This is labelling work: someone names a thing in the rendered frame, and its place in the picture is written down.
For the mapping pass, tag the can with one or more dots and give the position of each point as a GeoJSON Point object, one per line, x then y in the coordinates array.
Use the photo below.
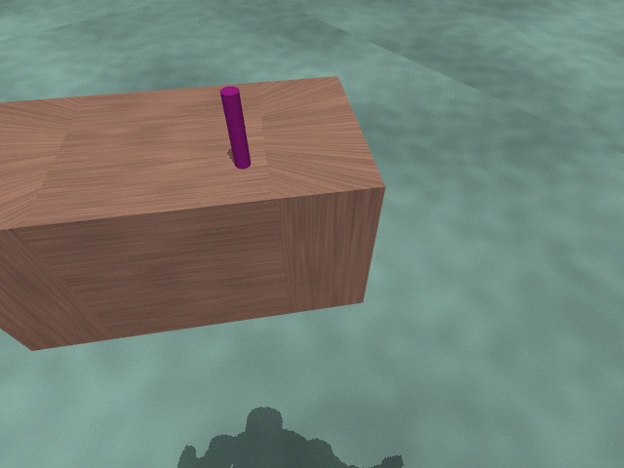
{"type": "Point", "coordinates": [232, 107]}

